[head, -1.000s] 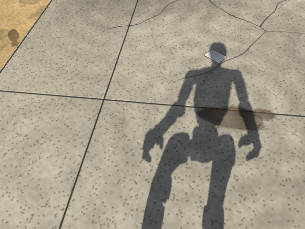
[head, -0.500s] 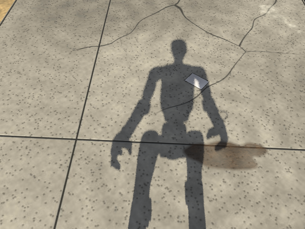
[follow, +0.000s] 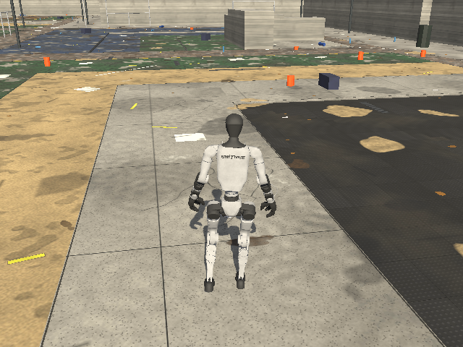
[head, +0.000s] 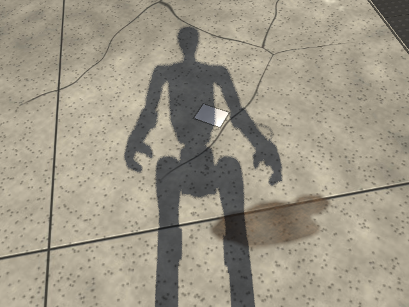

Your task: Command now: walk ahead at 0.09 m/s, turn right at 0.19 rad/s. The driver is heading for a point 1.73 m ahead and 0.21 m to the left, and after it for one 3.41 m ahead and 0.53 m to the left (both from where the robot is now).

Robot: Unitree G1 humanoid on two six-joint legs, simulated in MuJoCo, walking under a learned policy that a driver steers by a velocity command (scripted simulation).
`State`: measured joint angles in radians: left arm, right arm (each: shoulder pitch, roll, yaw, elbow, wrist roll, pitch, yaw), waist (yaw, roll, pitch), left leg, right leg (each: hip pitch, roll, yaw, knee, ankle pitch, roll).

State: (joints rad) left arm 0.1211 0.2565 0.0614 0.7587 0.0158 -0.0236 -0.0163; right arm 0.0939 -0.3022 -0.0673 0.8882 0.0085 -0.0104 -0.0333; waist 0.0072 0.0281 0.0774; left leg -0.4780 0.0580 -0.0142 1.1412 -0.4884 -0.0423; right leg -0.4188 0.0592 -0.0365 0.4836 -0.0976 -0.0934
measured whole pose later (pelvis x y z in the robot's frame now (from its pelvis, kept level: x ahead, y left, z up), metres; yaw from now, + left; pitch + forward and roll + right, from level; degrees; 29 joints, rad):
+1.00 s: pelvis +0.08 +0.05 +0.01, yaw -1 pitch -2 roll +0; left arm 0.12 0.23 0.04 1.07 0.00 0.01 0.03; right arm 0.18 -0.23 -0.03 1.09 -0.01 -0.01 -0.03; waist -0.01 0.00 0.04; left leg -0.14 0.01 0.01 0.47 -0.30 -0.01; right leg -0.23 0.01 0.01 0.49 -0.23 -0.01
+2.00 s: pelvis +0.08 +0.05 +0.01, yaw -2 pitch -1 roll +0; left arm 0.20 0.19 0.02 1.13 0.00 0.01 0.04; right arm 0.32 -0.18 -0.01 1.10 0.00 -0.02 -0.04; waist 0.00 0.00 0.03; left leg -0.16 0.01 0.01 0.48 -0.30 0.00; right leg -0.25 0.00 0.02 0.49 -0.23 0.00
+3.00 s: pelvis +0.20 +0.01 +0.01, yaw -1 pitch +1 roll +0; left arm 0.45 0.17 0.03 1.11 0.00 -0.10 -0.01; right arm 0.24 -0.25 -0.06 0.96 0.03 -0.11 0.00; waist 0.04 0.03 -0.03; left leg -0.57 0.08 0.01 1.13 -0.22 0.07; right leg -0.06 0.03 -0.05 0.31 -0.28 -0.05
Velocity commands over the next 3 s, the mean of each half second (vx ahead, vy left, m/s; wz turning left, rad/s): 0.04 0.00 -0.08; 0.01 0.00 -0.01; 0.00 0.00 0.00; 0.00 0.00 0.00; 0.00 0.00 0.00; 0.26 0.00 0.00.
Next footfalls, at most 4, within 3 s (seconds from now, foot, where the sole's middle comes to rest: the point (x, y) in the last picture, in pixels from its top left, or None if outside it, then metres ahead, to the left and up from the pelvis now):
0.22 left None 0.09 0.17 -0.77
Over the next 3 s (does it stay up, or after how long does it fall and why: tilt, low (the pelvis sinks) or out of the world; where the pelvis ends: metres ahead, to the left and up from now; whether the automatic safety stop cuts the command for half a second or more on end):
stays up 0.20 0.01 0.01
